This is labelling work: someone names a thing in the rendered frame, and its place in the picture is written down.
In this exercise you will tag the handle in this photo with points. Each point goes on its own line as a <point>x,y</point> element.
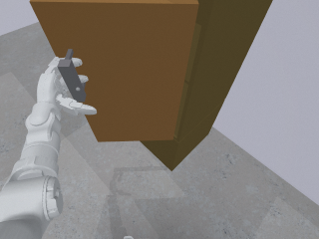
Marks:
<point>71,78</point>

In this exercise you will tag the robot left hand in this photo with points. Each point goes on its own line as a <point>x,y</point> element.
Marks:
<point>49,90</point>

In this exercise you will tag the robot left forearm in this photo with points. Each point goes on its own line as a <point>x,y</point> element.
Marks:
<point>41,149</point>

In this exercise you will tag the cupboard door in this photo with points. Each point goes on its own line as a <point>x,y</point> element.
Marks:
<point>135,55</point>

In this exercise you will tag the robot left upper arm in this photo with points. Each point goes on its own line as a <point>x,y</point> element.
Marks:
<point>27,207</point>

